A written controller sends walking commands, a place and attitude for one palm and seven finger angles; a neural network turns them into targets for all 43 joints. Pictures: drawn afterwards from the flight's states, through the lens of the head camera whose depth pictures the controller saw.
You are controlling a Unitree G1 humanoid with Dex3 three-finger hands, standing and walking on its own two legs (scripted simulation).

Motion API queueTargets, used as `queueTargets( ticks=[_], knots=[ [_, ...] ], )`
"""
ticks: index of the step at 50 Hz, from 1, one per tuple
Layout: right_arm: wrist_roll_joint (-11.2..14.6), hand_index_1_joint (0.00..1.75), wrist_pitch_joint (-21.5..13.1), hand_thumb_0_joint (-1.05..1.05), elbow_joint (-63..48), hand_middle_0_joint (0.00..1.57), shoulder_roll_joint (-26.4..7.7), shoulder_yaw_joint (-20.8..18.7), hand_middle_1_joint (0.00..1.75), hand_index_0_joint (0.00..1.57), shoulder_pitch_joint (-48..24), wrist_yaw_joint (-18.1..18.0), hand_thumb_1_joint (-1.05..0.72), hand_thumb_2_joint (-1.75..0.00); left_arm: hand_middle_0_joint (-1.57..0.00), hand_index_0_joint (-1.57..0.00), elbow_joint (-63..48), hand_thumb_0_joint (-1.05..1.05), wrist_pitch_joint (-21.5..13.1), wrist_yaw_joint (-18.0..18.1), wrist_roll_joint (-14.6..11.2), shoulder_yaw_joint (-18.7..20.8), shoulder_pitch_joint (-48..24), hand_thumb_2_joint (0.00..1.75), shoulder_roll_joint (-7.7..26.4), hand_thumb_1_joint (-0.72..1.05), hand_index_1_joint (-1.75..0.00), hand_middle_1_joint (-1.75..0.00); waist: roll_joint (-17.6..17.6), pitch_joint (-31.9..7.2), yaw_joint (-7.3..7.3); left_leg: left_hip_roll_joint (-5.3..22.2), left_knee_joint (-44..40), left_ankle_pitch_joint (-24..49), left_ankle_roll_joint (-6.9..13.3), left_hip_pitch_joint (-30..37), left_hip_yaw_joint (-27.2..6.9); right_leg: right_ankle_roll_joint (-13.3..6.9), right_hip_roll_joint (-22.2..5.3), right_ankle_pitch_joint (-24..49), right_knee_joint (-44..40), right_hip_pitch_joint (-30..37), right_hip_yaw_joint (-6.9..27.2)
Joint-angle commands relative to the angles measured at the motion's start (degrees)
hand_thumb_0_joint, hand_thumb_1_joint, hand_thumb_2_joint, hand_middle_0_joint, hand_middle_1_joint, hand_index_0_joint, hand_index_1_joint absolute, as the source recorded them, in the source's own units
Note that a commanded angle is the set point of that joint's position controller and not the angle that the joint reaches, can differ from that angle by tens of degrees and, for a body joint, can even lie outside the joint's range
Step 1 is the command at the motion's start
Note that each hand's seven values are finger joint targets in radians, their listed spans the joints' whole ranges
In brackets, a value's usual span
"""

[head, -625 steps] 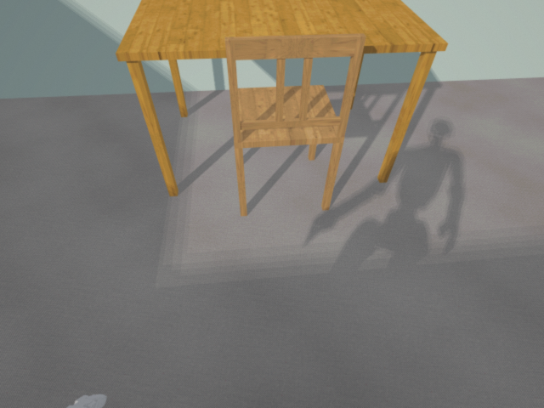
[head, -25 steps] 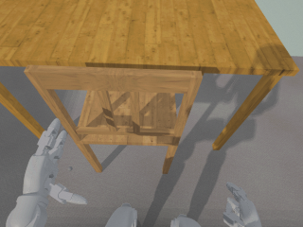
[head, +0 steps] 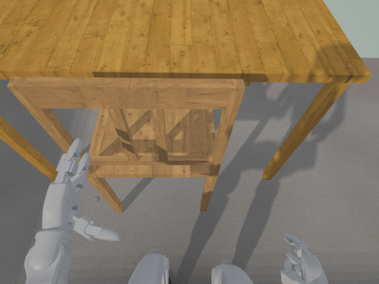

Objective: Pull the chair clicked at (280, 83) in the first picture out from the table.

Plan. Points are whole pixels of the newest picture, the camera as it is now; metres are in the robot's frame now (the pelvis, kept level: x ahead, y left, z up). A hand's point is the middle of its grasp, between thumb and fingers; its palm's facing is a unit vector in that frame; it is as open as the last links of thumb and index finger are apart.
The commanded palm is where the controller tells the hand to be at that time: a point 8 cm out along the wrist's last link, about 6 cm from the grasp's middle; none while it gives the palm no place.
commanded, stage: aim the fingers beside a spindle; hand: left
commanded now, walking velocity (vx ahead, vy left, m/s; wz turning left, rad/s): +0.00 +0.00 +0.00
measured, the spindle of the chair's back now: (125, 135) +0.46 +0.18 -0.03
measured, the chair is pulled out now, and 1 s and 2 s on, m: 0.00 0.00 0.00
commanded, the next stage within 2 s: push the fingers through the gap in 1.36 s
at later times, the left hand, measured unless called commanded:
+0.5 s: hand (113, 190) +0.30 +0.17 +0.01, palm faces +0.02 -1.00 -0.02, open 16.9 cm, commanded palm +0.28 +0.22 +0.01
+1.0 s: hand (123, 183) +0.32 +0.15 +0.00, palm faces +0.04 -1.00 -0.03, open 16.9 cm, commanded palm +0.30 +0.21 +0.00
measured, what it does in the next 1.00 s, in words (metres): stands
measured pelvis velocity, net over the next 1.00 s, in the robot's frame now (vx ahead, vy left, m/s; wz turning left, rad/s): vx -0.01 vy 0.01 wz -0.02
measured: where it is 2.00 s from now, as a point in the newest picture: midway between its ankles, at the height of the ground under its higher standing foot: outside the picture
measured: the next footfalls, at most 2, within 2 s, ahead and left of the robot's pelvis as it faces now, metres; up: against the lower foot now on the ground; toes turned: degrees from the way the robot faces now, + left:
none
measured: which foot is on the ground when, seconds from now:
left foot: down 0.00-1.00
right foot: down 0.00-1.00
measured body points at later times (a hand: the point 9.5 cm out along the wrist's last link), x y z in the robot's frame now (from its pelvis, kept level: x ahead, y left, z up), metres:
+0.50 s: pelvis -0.01 +0.01 -0.01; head +0.09 +0.02 +0.43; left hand +0.29 +0.22 +0.01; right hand +0.15 -0.24 -0.11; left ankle +0.04 +0.10 -0.65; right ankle -0.01 -0.09 -0.65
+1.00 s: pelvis -0.01 +0.01 -0.02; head +0.10 +0.01 +0.41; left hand +0.31 +0.21 +0.00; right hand +0.14 -0.24 -0.13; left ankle +0.04 +0.10 -0.65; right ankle -0.01 -0.09 -0.65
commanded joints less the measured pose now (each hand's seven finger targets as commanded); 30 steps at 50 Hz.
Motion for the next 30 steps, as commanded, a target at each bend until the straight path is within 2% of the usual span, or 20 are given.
queueTargets(
  ticks=[1,3,4,5,8,10,11,12,13,16,17,19,21,23,25,27,29,30],
  knots=[
    [-0.13,0.30,-2.41,0.00,-7.38,0.20,-8.38,-3.41,0.30,0.20,-1.02,-0.36,-0.90,-0.90,-0.06,-0.06,-10.21,0.00,-4.37,0.78,0.06,1.63,-7.12,0.30,5.88,-0.50,-0.08,-0.08,0.12,-16.08,-0.56,-0.69,-7.20,14.00,-0.15,13.40,-4.18,1.85,-0.10,16.00,-8.65,5.25,5.53],
    [-0.15,0.30,-2.21,0.00,-7.22,0.20,-8.56,-3.42,0.30,0.20,-1.06,-0.42,-0.90,-0.90,-0.06,-0.06,-9.62,0.00,-4.56,0.99,0.38,0.84,-10.41,0.30,5.70,-0.50,-0.08,-0.08,0.37,-15.49,-0.77,-0.73,-7.11,11.84,-0.26,12.66,-4.47,1.77,-0.16,13.37,-8.67,3.90,5.60],
    [-0.22,0.30,-2.09,0.00,-7.10,0.20,-8.58,-3.55,0.30,0.20,-1.02,-0.53,-0.90,-0.90,-0.06,-0.06,-9.18,0.00,-4.63,1.35,0.37,2.00,-10.79,0.30,6.55,-0.50,-0.08,-0.08,0.32,-15.96,-0.42,-0.81,-6.79,11.61,-0.24,12.40,-4.27,1.73,-0.19,13.17,-8.65,4.06,5.83],
    [-0.26,0.30,-1.94,0.00,-6.87,0.20,-8.67,-3.56,0.30,0.20,-0.89,-0.58,-0.90,-0.90,-0.06,-0.06,-8.55,0.00,-4.64,1.77,0.57,2.88,-10.63,0.30,7.47,-0.50,-0.08,-0.08,-1.22,-16.36,-0.43,-0.73,-6.50,11.90,-0.11,11.72,-4.26,1.79,-0.02,13.62,-8.52,4.67,6.06],
    [-0.27,0.30,-1.54,0.00,-7.24,0.20,-8.31,-3.56,0.30,0.20,-1.19,-0.31,-0.90,-0.90,-0.06,-0.06,-9.01,0.00,-4.84,2.10,0.93,1.80,-11.44,0.30,6.28,-0.50,-0.08,-0.08,0.90,-18.55,0.15,-0.82,-6.49,13.42,-0.27,13.13,-4.12,1.67,-0.19,15.12,-7.77,4.84,5.88],
    [-0.35,0.30,-1.12,0.00,-7.10,0.20,-8.44,-3.56,0.30,0.20,-0.93,-0.31,-0.90,-0.90,-0.06,-0.06,-8.73,0.00,-4.90,2.68,1.28,3.07,-11.39,0.30,7.78,-0.50,-0.08,-0.08,0.15,-18.93,0.37,-0.71,-6.30,14.39,-0.21,12.87,-4.16,1.57,-0.04,16.14,-7.43,5.41,5.93],
    [-0.36,0.30,-0.95,0.00,-7.27,0.20,-8.24,-3.50,0.30,0.20,-1.20,-0.17,-0.90,-0.90,-0.06,-0.06,-8.45,0.00,-4.85,2.72,1.44,1.26,-11.50,0.30,5.90,-0.50,-0.08,-0.08,0.72,-18.93,0.18,-0.77,-6.31,14.82,-0.26,13.31,-4.12,1.63,-0.12,16.67,-7.11,4.90,5.79],
    [-0.41,0.30,-0.84,0.00,-7.33,0.20,-8.16,-3.49,0.30,0.20,-1.13,-0.02,-0.90,-0.90,-0.06,-0.06,-8.88,0.00,-4.79,2.79,1.38,0.83,-12.13,0.30,5.48,-0.50,-0.08,-0.08,1.02,-19.52,0.10,-0.75,-6.16,14.49,-0.33,13.28,-4.18,1.70,-0.17,16.31,-6.96,4.67,5.67],
    [-0.37,0.30,-0.62,0.00,-7.13,0.20,-8.24,-3.62,0.30,0.20,-1.07,-0.01,-0.90,-0.90,-0.06,-0.06,-8.25,0.00,-4.82,3.07,1.43,1.63,-11.76,0.30,6.11,-0.50,-0.08,-0.08,1.21,-18.99,0.34,-0.72,-6.22,14.58,-0.45,13.42,-4.25,1.55,-0.08,16.20,-6.95,4.24,5.60],
    [-0.43,0.30,-0.13,0.00,-7.34,0.20,-8.23,-3.53,0.30,0.20,-1.15,0.21,-0.90,-0.90,-0.06,-0.06,-6.73,0.00,-4.58,3.46,1.84,-0.35,-12.17,0.30,4.21,-0.50,-0.08,-0.08,0.18,-18.42,-0.19,-0.70,-5.77,13.87,-0.34,12.56,-4.34,1.65,-0.04,15.60,-6.64,3.14,5.47],
    [-0.39,0.30,0.15,0.00,-7.17,0.20,-8.42,-3.55,0.30,0.20,-0.95,0.23,-0.90,-0.90,-0.06,-0.06,-6.28,0.00,-4.70,3.68,2.07,0.35,-13.47,0.30,5.11,-0.50,-0.08,-0.08,-0.07,-17.93,-0.31,-0.65,-5.86,12.88,-0.48,11.97,-4.59,1.56,-0.05,14.44,-6.45,2.54,5.22],
    [-0.49,0.30,0.31,0.00,-7.34,0.20,-8.28,-3.57,0.30,0.20,-1.19,0.29,-0.90,-0.90,-0.06,-0.06,-6.84,0.00,-5.17,4.06,2.45,-1.33,-15.08,0.30,3.63,-0.50,-0.08,-0.08,0.99,-18.44,-0.42,-0.66,-5.59,13.04,-0.49,12.86,-4.77,1.46,-0.06,14.05,-6.03,1.28,5.13],
    [-0.59,0.30,0.58,0.00,-7.10,0.20,-8.37,-3.69,0.30,0.20,-1.08,0.27,-0.90,-0.90,-0.06,-0.06,-6.14,0.00,-5.40,4.71,2.69,-0.88,-15.48,0.30,4.02,-0.50,-0.08,-0.08,-0.04,-19.16,-0.41,-0.59,-5.13,13.40,-0.46,12.68,-4.76,1.49,-0.04,14.48,-5.67,1.28,5.20],
    [-0.66,0.30,0.73,0.00,-7.22,0.20,-8.31,-3.63,0.30,0.20,-1.36,0.42,-0.90,-0.90,-0.06,-0.06,-7.21,0.00,-6.01,5.10,3.18,-2.61,-17.47,0.30,2.94,-0.50,-0.08,-0.08,1.73,-19.56,-0.51,-0.54,-5.16,13.19,-0.64,13.68,-5.21,1.34,-0.08,13.39,-5.25,-0.27,4.97],
    [-0.81,0.30,1.05,0.00,-7.14,0.20,-8.40,-3.64,0.30,0.20,-0.97,0.50,-0.90,-0.90,-0.06,-0.06,-6.59,0.00,-6.08,5.91,3.58,-2.12,-17.05,0.30,3.53,-0.50,-0.08,-0.08,1.40,-19.89,-0.21,-0.44,-5.14,13.79,-0.66,13.70,-5.54,1.19,0.03,13.35,-4.81,-0.56,4.69],
    [-0.82,0.30,1.57,0.00,-6.88,0.20,-8.42,-3.62,0.30,0.20,-1.12,0.54,-0.90,-0.90,-0.06,-0.06,-4.75,0.00,-5.90,6.49,4.12,-2.97,-19.43,0.30,2.69,-0.50,-0.08,-0.08,-0.19,-19.07,-0.96,-0.50,-4.53,12.16,-0.55,12.42,-5.45,1.44,-0.02,12.47,-4.79,-1.60,4.88],
    [-0.83,0.30,1.97,0.00,-6.68,0.20,-8.44,-3.60,0.30,0.20,-1.09,0.55,-0.90,-0.90,-0.06,-0.06,-3.65,0.00,-5.93,6.96,4.44,-2.41,-20.53,0.30,3.01,-0.50,-0.08,-0.08,0.23,-19.52,-0.66,-0.67,-4.21,11.42,-0.59,11.76,-5.23,1.34,-0.05,11.96,-4.64,-1.56,5.07],
    [-0.94,0.30,2.10,0.00,-6.66,0.20,-8.55,-3.63,0.30,0.20,-0.89,0.51,-0.90,-0.90,-0.06,-0.06,-3.73,0.00,-6.12,7.35,4.62,-0.84,-20.67,0.30,4.62,-0.50,-0.08,-0.08,-0.01,-20.32,-0.15,-0.62,-4.22,12.12,-0.66,11.56,-5.39,1.18,0.05,12.43,-4.13,-0.90,5.04]
  ],
)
